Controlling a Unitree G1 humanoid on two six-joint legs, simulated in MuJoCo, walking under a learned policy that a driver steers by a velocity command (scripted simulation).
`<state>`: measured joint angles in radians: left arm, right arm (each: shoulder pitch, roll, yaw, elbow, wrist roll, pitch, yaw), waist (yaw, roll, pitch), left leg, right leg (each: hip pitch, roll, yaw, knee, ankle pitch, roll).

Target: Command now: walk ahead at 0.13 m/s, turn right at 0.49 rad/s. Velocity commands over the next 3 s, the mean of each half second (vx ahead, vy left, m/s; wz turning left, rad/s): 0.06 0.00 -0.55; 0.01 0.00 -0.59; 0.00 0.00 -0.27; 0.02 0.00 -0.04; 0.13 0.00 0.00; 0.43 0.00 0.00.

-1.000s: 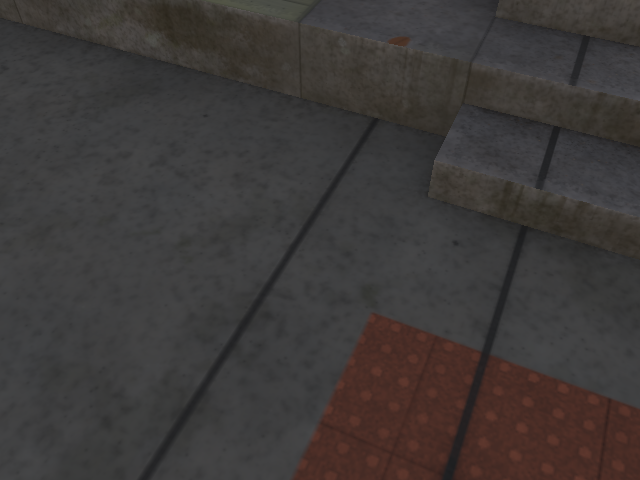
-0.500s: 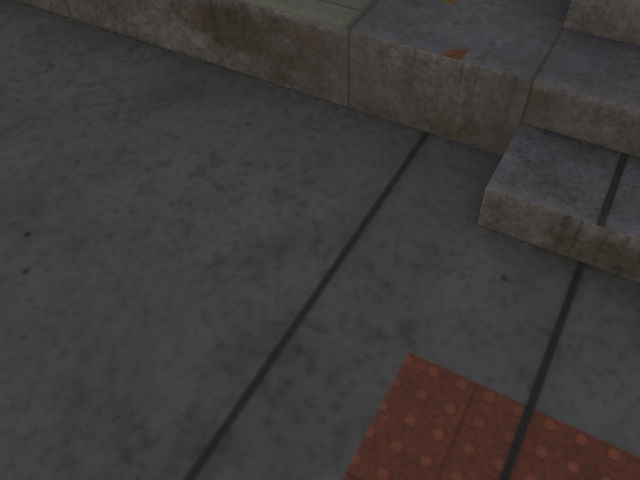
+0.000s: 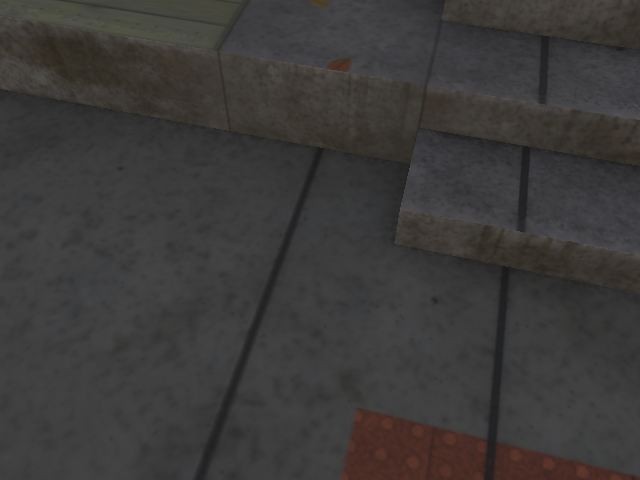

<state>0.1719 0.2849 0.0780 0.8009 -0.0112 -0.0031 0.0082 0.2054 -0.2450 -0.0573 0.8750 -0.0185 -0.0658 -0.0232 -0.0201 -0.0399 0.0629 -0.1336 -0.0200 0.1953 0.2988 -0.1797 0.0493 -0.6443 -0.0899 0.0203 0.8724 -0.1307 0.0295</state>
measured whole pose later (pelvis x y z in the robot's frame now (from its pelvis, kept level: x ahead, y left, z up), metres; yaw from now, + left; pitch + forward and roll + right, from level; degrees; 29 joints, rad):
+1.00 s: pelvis +0.08 +0.00 +0.00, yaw -35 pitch +2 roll +0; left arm 0.17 0.30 0.08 0.59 -0.02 0.07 -0.01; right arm 0.15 -0.28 -0.07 0.74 0.00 0.02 -0.03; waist -0.03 0.00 0.05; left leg -0.22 0.09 0.12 0.45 -0.25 -0.02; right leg -0.41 -0.03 -0.01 0.78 -0.38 0.07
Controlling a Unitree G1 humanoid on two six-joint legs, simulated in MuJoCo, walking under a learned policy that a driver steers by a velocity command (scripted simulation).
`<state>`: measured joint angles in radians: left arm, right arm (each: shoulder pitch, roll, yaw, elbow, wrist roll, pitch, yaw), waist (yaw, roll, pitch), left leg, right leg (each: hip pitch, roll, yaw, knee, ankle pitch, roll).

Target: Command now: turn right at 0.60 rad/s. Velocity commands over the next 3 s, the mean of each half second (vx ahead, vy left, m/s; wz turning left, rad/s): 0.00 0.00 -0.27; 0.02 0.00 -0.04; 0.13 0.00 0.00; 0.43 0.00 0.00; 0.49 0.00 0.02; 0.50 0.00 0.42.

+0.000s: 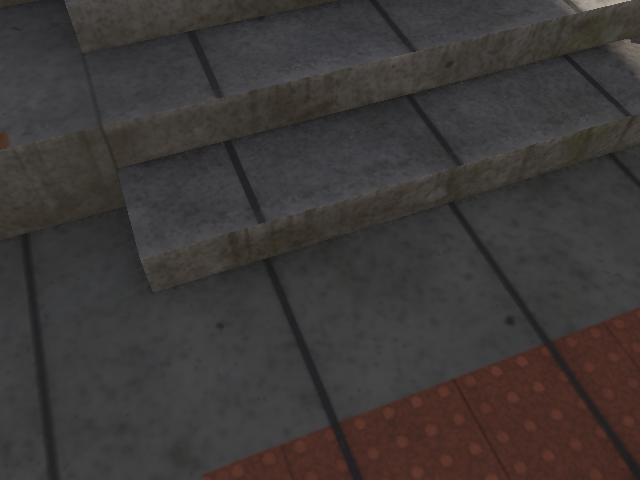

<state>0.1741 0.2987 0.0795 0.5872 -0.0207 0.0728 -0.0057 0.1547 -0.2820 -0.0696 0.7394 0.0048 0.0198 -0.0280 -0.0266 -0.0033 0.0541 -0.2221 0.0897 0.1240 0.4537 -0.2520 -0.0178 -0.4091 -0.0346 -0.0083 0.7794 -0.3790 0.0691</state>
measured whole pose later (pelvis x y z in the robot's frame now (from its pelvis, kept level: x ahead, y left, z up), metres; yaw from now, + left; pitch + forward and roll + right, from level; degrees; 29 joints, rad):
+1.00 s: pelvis +0.02 -0.02 -0.01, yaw -7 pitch -1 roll +0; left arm 0.21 0.22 0.04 0.87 0.01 0.00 0.03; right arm 0.22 -0.23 -0.01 0.86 -0.01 -0.03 -0.02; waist 0.00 0.00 0.03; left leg -0.20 0.01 0.01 0.57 -0.34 -0.01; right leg -0.24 0.03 0.04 0.57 -0.31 -0.01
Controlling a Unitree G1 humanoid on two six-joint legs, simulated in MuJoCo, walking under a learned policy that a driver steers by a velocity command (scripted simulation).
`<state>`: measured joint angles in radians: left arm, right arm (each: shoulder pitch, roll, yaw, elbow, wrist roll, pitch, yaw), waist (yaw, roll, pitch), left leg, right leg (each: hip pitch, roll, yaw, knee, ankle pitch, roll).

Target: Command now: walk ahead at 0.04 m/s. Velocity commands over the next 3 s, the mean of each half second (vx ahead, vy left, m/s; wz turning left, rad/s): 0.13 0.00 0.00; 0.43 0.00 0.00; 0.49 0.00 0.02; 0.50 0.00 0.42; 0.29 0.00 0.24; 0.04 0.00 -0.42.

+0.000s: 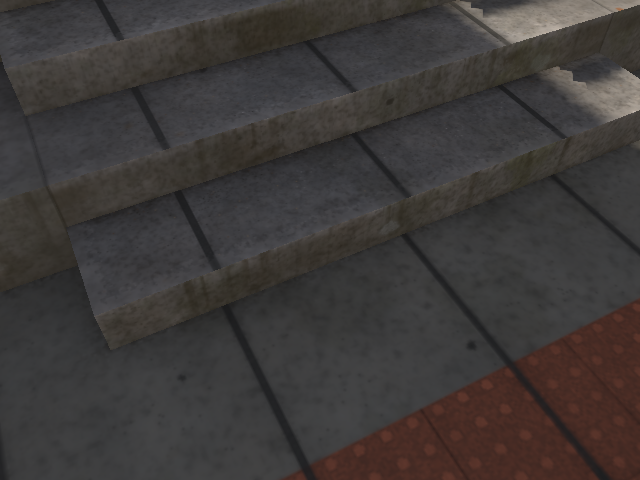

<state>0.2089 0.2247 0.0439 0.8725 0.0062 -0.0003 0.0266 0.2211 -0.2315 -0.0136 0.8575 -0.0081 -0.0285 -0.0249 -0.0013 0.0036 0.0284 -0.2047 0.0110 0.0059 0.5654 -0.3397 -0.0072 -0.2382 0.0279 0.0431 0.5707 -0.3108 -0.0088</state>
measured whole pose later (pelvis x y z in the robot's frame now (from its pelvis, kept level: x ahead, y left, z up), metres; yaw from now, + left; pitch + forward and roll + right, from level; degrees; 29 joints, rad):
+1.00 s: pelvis +0.28 +0.03 -0.01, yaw +0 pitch +0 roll +0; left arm 0.38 0.25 0.03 1.04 -0.02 -0.09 0.00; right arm 0.06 -0.26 -0.04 0.80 0.01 -0.09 0.03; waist 0.03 -0.01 0.05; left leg -0.44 -0.03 0.06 0.57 -0.14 0.07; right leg -0.17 0.00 0.07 1.09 -0.45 -0.04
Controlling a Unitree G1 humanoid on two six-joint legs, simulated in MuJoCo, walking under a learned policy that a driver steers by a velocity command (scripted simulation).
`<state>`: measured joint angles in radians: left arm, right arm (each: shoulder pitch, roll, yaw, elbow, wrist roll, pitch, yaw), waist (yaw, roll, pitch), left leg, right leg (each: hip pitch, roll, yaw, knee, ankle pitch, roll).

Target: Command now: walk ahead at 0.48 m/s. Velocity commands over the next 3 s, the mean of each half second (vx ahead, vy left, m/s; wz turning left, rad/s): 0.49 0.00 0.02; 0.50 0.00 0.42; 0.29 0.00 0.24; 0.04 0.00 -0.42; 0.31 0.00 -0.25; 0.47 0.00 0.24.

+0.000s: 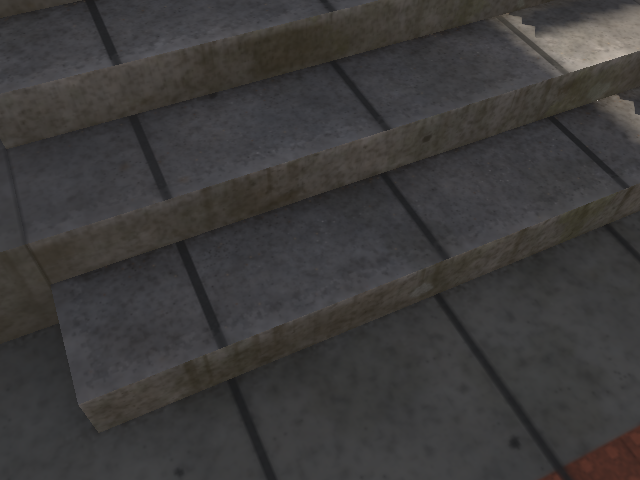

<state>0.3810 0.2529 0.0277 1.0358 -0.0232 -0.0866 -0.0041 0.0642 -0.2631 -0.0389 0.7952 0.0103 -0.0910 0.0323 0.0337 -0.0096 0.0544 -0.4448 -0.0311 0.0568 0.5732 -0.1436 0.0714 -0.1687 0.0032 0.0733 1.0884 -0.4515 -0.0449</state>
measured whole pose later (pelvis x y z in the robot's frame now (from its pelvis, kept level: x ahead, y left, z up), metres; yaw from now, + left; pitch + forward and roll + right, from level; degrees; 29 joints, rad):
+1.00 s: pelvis +0.52 -0.02 +0.01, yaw +16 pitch +2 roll -1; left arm 0.31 0.25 0.04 0.95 0.03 -0.01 0.05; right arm 0.08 -0.20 -0.02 0.77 0.03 -0.03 0.05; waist 0.04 -0.01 0.03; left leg -0.77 0.09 0.08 1.21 -0.38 0.05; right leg 0.13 -0.03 -0.29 0.27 -0.39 0.03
